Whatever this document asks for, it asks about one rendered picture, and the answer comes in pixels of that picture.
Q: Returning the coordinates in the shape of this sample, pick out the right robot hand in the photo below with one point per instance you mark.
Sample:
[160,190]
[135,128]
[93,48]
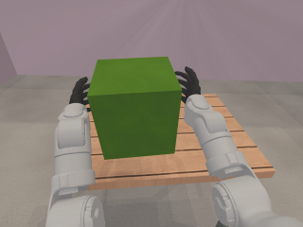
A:
[192,83]

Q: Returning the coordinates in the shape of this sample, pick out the left robot hand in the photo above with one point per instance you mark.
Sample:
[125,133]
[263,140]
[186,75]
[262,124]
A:
[78,95]

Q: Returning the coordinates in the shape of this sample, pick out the robot right upper arm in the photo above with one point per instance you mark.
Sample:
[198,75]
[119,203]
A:
[243,202]

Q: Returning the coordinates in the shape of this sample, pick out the carton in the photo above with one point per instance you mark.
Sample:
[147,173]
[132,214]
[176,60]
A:
[135,104]

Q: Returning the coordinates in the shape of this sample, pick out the right robot forearm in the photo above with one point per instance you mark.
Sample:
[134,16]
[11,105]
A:
[223,160]

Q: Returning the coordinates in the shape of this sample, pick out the table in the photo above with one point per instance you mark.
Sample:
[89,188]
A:
[185,165]

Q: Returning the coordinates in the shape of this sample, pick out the robot left upper arm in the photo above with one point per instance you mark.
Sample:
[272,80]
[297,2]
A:
[82,211]

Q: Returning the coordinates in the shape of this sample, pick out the left robot forearm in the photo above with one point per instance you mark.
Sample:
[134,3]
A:
[72,152]

